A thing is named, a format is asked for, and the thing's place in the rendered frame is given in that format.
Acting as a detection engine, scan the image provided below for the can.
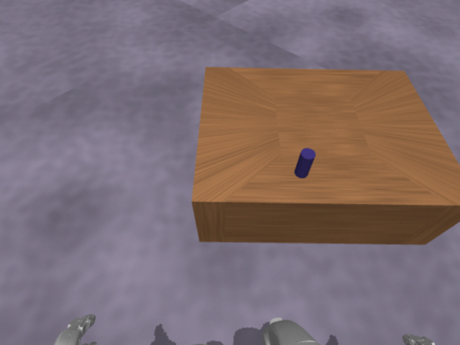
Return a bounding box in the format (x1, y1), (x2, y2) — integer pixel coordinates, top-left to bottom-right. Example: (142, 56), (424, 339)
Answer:
(295, 148), (316, 178)

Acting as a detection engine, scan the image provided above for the left robot hand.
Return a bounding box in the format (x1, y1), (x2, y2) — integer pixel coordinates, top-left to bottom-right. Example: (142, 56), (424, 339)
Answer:
(54, 314), (98, 345)

